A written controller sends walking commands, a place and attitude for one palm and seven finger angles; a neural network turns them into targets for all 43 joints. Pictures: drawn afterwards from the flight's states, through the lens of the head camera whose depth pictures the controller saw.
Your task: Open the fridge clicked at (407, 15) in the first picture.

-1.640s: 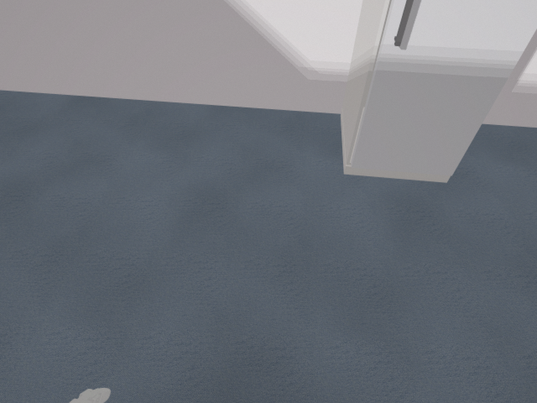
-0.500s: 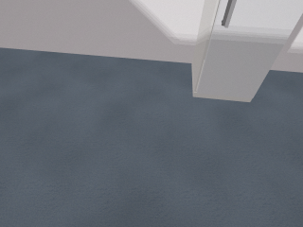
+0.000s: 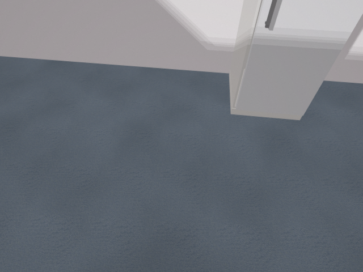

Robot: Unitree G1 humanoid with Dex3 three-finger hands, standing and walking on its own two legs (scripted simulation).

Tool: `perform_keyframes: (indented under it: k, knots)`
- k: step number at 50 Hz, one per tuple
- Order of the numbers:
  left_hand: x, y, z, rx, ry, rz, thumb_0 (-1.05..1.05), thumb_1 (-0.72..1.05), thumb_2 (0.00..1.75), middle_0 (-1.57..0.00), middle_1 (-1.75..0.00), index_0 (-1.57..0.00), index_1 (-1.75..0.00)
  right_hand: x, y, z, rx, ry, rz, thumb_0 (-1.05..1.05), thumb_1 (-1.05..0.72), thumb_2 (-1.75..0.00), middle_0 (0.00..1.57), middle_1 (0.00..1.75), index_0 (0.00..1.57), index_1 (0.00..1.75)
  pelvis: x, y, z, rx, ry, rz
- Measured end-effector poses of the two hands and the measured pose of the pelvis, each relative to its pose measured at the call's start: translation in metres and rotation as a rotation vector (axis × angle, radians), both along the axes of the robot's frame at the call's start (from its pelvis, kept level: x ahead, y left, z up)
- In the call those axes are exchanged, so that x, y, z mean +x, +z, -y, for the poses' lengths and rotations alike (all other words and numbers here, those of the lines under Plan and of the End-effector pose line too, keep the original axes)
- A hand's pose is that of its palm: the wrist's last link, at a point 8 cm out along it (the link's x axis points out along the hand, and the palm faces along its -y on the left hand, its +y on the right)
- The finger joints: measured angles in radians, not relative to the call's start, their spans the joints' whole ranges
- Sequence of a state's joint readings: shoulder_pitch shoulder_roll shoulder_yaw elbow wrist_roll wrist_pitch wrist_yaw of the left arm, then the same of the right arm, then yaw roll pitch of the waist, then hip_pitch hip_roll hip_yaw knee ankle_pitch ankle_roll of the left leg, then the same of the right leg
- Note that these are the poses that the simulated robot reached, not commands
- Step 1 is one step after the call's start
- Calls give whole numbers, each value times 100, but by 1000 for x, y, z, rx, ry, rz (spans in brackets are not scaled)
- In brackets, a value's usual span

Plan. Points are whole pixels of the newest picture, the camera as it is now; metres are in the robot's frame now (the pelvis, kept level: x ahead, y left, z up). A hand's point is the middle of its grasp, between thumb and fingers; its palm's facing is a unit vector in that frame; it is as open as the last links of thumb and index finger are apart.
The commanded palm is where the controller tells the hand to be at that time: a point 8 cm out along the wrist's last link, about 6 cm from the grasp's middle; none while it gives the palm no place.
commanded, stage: walk to a spot facing it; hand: left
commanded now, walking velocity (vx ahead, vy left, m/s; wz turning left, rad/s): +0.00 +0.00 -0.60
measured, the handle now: out of the picture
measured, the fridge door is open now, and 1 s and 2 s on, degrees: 0 0 0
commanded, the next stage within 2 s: none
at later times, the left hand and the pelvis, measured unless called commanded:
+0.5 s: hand out of the picture +0.05 +0.17 -0.17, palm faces -0.17 -0.96 -0.22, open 7.3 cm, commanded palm none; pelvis -0.01 -0.02 -0.01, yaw -13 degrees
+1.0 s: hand (140, 218) +0.29 +0.15 -0.17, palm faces -0.49 -0.85 -0.18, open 7.4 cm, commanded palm none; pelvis +0.11 +0.00 +0.00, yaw -32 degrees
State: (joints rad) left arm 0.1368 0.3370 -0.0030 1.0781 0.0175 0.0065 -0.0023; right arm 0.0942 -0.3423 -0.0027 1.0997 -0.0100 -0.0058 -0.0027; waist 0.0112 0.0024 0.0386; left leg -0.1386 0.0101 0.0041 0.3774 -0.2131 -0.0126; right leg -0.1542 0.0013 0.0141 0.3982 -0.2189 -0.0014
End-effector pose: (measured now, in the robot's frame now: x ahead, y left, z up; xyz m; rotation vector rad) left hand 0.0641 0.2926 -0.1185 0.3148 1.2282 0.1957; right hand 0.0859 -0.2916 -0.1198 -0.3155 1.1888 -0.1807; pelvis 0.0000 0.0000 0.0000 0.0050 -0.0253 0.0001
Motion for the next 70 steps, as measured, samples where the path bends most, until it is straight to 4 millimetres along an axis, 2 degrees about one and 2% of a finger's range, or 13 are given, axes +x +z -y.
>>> perform_keyframes:
  k: [6, 12, 17, 24, 32, 38, 41, 45, 51, 59, 61, 64, 70]
  knots:
    - [0, -13, 16, -25, -32, -39, 0, 91, 90, -20, -30, -20, -30, -12, -11, -11, 30, -68, 23, 0, -90, -90, 21, 30, 20, 30, -4, -7, 1, 5, -61, -10]
    - [1, -28, 43, -70, -84, -56, 0, 91, 90, -20, -30, -20, -30, -45, -31, -20, 83, -148, 7, 0, -90, -90, 21, 30, 20, 30, -13, -20, 7, 26, -122, -12]
    - [-1, -34, 67, -80, -109, -33, 0, 91, 90, -20, -30, -20, -30, -70, -53, -14, 120, -201, -25, 0, -90, -90, 21, 30, 20, 30, -19, -32, 18, 15, -152, -1]
    - [-15, -17, 79, -109, -124, -85, 0, 91, 90, -20, -30, -21, -30, -78, -28, -10, 122, -241, -18, 0, -90, -90, 21, 30, 20, 30, -15, -9, 17, 20, -216, -38]
    - [6, -15, 54, -111, -173, -118, 0, 90, 90, -20, -30, -21, -30, -59, -2, -13, 65, -305, 68, 0, -90, -90, 20, 30, 20, 30, 10, -1, 0, 16, -306, -67]
    - [59, -34, 26, -115, -238, -124, 0, 91, 90, -20, -30, -21, -30, -44, 6, -33, 6, -362, 152, 0, -90, -90, 20, 30, 20, 30, 38, -11, -22, -9, -385, -60]
    - [105, -30, 29, -126, -306, -99, 1, 91, 90, -20, -30, -20, -30, -58, 12, -49, 8, -423, 128, 0, -90, -90, 20, 30, 20, 30, 55, -4, -23, -24, -427, -49]
    - [173, -24, 49, -144, -395, -29, 1, 91, 90, -19, -30, -20, -30, -86, 10, -72, 28, -520, 31, 0, -90, -90, 21, 30, 20, 30, 80, 1, -19, -35, -480, -45]
    - [259, -27, 113, -179, -533, 8, 1, 91, 90, -19, -29, -20, -30, -130, -3, -115, 105, -694, -162, 0, -90, -90, 20, 30, 20, 30, 117, -4, 0, -34, -564, -43]
    - [357, -45, 258, -247, -768, 41, 1, 91, 90, -19, -29, -20, -30, -157, -15, -158, 261, -924, -419, 0, -90, -90, 20, 30, 20, 30, 170, -27, 54, -21, -671, -47]
    - [375, -51, 288, -258, -798, 81, 0, 91, 90, -19, -29, -20, -30, -153, -22, -154, 298, -961, -457, 0, -90, -90, 21, 30, 20, 30, 184, -37, 75, -5, -687, -39]
    - [388, -50, 311, -256, -804, 86, 0, 91, 90, -19, -30, -20, -30, -127, -30, -124, 296, -987, -421, 0, -90, -90, 21, 30, 20, 30, 200, -36, 94, -20, -708, -27]
    - [401, -35, 310, -170, -781, 10, -1, 93, 90, -20, -30, -21, -30, -25, -31, -20, 199, -943, -131, 0, -90, -90, 20, 30, 20, 30, 237, -16, 126, -12, -757, -36]
